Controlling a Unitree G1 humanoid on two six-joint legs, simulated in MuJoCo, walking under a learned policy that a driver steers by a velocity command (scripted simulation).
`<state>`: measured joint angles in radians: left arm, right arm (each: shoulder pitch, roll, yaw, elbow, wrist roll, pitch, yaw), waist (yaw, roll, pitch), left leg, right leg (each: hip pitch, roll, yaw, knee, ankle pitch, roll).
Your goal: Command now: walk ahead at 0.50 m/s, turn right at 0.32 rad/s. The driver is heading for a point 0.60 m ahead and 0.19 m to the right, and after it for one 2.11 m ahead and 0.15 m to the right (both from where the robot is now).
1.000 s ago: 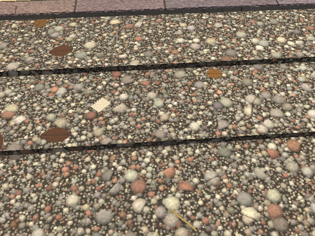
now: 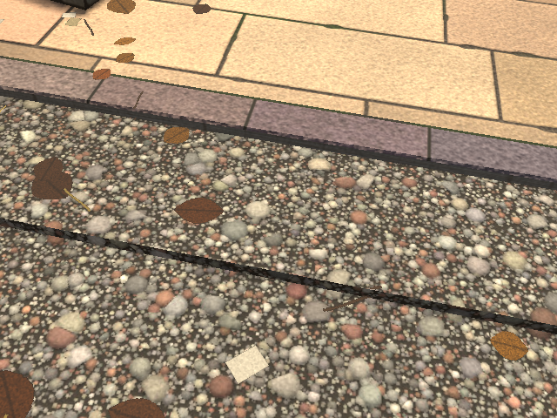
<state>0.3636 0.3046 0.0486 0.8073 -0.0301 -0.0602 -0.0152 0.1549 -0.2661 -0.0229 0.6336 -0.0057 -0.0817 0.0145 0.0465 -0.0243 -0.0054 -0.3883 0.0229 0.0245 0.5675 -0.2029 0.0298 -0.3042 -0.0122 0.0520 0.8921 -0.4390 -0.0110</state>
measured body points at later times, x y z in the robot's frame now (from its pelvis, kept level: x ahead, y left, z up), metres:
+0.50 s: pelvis +0.25 -0.06 +0.01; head +0.29 -0.07 +0.45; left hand +0.52 +0.12 -0.08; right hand +0.21 -0.34 -0.12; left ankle +0.11 +0.11 -0.63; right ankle +0.34 -0.17 -0.69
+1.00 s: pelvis +0.50 -0.08 +0.04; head +0.53 -0.07 +0.49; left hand +0.72 +0.12 -0.08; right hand +0.53 -0.37 -0.05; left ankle +0.62 -0.02 -0.69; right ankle +0.37 -0.17 -0.62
